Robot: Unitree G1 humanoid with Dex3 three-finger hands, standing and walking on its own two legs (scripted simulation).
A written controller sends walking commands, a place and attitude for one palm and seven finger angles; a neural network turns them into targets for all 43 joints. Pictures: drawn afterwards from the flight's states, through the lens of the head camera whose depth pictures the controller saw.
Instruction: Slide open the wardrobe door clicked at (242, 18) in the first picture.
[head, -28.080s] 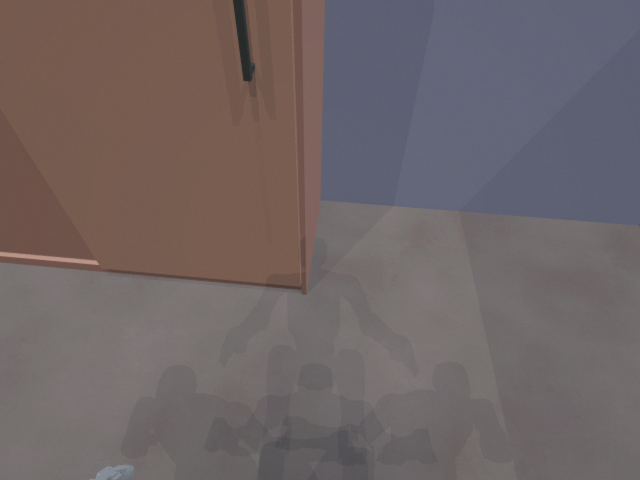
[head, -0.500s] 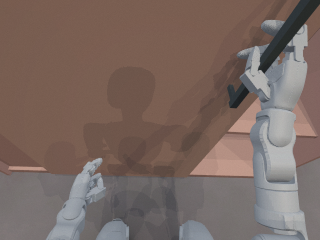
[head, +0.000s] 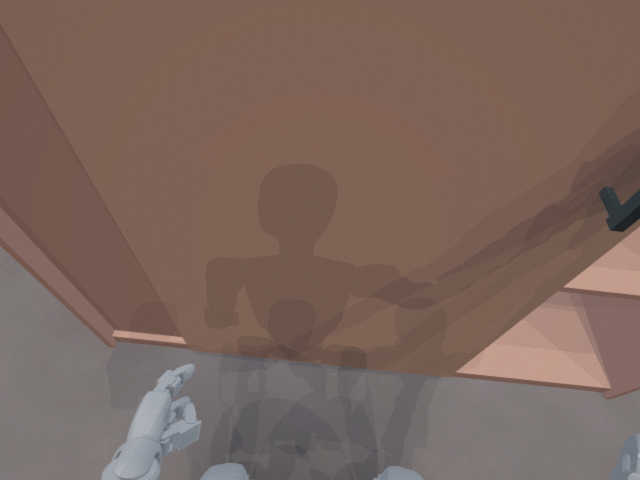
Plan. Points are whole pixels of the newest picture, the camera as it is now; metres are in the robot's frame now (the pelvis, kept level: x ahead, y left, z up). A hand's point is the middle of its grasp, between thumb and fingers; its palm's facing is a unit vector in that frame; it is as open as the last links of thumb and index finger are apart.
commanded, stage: stop walking and hold the door there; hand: right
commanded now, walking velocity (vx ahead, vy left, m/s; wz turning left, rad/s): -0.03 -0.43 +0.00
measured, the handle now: out of the picture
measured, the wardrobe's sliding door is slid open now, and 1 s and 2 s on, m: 0.52 0.52 0.52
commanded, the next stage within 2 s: none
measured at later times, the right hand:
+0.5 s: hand out of the picture +0.39 -0.30 +0.24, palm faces +0.55 +0.81 -0.21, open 5.7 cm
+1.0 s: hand out of the picture +0.39 -0.30 +0.24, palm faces +0.52 +0.83 -0.19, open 5.5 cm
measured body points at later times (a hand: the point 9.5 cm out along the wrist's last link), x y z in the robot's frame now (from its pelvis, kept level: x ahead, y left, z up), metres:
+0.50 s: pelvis -0.03 +0.01 +0.01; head -0.02 +0.03 +0.46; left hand +0.06 +0.29 -0.10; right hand +0.36 -0.34 +0.25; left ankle -0.03 +0.13 -0.72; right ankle +0.03 -0.08 -0.72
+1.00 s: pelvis -0.04 +0.01 +0.02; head -0.05 +0.02 +0.47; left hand +0.01 +0.30 -0.09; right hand +0.36 -0.34 +0.25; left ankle -0.03 +0.13 -0.72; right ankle +0.03 -0.08 -0.72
